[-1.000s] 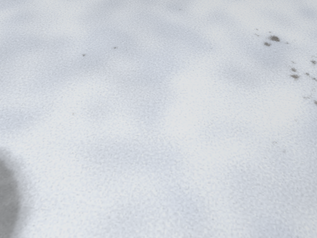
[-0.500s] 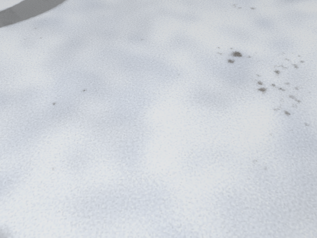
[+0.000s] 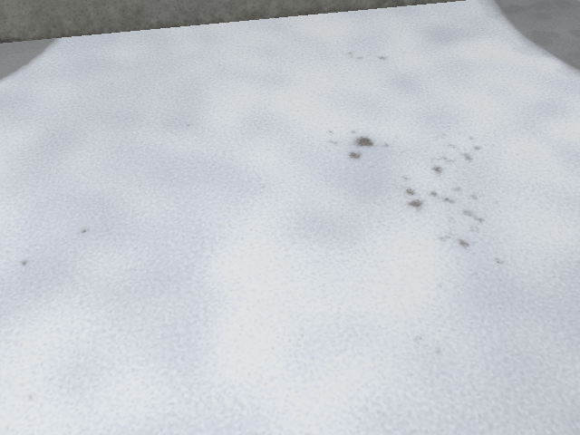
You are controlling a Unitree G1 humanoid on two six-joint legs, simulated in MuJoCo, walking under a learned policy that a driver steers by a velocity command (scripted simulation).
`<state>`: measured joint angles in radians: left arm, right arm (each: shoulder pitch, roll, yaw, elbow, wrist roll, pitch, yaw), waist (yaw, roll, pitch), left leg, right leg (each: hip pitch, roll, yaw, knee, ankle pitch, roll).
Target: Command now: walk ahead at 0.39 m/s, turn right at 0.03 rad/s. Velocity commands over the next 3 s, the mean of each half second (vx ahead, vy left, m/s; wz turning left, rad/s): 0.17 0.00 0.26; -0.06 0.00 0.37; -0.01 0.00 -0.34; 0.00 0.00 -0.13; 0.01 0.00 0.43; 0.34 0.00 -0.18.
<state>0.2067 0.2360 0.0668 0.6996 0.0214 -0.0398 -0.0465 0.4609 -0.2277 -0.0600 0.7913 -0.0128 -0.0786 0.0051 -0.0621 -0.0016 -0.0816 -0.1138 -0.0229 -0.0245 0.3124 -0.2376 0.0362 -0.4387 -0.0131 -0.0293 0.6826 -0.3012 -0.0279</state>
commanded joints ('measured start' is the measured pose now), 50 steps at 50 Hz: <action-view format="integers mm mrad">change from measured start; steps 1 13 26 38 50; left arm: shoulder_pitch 2 119 117 76 -37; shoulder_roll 32 74 68 73 67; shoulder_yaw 5 -14 -8 -12 -34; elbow -62 -9 -25 -39 -38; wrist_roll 6 -5 -20 -3 5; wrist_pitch -18 -88 27 100 13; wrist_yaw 8 73 104 94 84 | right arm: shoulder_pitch -99 -107 -65 -237 -204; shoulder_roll -149 -63 -203 -161 -97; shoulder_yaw -39 -19 -44 -42 -37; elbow -82 -74 -165 -202 -140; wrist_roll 12 -15 -34 -17 -11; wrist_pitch -11 47 48 114 111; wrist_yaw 4 -3 -7 -19 -17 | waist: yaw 75 24 5 65 -29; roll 106 -92 191 129 -110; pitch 127 70 -82 -3 158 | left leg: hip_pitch -278 -509 126 -214 -241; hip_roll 203 1 241 140 -85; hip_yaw -176 -2 -229 -336 -117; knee -103 801 159 -113 541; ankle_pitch -267 -21 955 -134 -85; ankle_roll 162 -31 146 171 -32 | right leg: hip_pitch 242 352 36 14 -37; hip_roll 42 -217 -15 45 -198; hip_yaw -66 27 -160 44 367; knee -182 -398 490 306 -551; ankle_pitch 43 1024 -61 -131 -122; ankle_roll -35 -114 1 36 -170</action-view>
